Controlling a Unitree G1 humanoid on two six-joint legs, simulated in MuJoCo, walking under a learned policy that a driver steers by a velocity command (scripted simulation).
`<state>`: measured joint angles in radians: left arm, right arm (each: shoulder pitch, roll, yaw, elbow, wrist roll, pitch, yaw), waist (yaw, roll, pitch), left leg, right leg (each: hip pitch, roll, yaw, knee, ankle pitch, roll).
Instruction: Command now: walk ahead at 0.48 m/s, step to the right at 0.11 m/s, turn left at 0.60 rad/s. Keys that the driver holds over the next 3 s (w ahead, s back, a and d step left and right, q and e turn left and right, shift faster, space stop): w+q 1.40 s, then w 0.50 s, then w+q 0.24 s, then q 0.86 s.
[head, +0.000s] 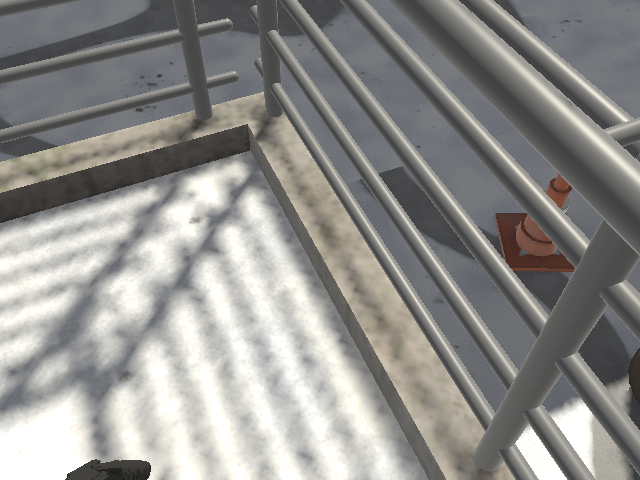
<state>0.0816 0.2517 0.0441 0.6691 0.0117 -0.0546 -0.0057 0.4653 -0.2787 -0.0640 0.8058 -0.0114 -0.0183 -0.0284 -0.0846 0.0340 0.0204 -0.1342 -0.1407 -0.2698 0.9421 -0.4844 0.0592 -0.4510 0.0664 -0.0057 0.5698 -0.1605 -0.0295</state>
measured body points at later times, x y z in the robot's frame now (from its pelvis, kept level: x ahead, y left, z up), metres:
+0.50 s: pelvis +0.13 -0.02 +0.00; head +0.15 +0.01 +0.45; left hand +0.13 +0.24 -0.14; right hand +0.37 -0.22 -0.08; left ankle +0.14 +0.05 -0.72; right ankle +0.12 -0.13 -0.65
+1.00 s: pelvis +0.26 +0.11 +0.00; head +0.29 +0.13 +0.44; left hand +0.11 +0.35 -0.12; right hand +0.57 +0.02 -0.09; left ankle +0.25 +0.23 -0.72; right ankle +0.25 -0.13 -0.71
